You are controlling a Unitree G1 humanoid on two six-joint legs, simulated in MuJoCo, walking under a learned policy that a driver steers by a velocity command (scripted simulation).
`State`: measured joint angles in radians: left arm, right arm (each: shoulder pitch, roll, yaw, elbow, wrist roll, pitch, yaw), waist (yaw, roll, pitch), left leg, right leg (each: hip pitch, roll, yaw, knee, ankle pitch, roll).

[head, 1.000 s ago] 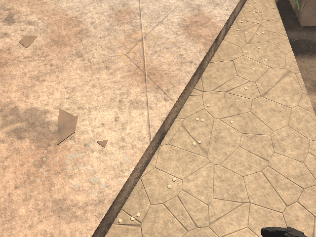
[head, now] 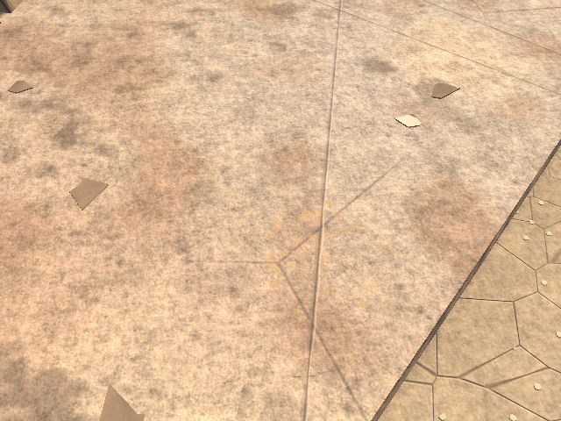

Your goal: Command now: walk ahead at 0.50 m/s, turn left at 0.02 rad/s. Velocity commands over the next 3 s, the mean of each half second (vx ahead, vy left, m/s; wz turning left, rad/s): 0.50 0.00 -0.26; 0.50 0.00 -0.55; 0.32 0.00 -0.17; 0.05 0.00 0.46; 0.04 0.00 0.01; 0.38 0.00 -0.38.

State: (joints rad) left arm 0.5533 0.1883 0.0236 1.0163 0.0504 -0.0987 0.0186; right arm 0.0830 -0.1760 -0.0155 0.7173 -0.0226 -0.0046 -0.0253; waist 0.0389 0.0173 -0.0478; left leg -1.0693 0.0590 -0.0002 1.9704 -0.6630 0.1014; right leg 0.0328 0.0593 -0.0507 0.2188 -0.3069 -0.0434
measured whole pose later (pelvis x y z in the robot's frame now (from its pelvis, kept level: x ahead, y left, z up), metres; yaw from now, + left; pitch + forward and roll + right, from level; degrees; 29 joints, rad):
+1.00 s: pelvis +0.58 +0.08 +0.14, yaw -26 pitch +3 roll -1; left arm 0.36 0.24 0.06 0.73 -0.01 -0.06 -0.02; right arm 0.05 -0.26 -0.03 0.60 -0.02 -0.11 -0.01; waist 0.05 0.02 0.00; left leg -0.71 0.11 -0.12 1.02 -0.18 -0.04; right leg -0.23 0.14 0.08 0.39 -0.19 -0.11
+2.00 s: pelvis +0.83 +0.09 +0.13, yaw -12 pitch +2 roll -1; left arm 0.17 0.30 0.09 0.69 0.00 0.02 0.04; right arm 0.17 -0.28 -0.06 0.62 -0.02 0.03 0.01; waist 0.01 -0.04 0.02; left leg -0.37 -0.02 0.00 0.62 -0.30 0.05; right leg -0.46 -0.08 -0.02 0.92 -0.51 0.06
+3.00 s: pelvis +0.95 -0.06 +0.15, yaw -28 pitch +2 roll +2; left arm 0.41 0.23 0.02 0.70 0.00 -0.07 -0.01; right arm 0.12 -0.29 -0.06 0.75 0.00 -0.08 0.03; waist 0.04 0.05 -0.01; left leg -0.72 0.08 -0.02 0.97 -0.04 0.00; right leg -0.11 0.05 0.00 0.31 -0.24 -0.09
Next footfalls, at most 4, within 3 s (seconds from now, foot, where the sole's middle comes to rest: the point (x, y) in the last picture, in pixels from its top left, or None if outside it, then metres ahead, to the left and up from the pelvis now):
0.16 left None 0.31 0.16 -0.63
0.76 right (299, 368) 0.59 0.00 -0.63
1.18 left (259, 253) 0.90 0.11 -0.63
1.56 right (338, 280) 0.83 -0.09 -0.63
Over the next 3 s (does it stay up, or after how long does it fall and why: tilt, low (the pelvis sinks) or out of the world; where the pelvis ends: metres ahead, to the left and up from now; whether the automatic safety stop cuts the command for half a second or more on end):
stays up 0.95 -0.06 0.15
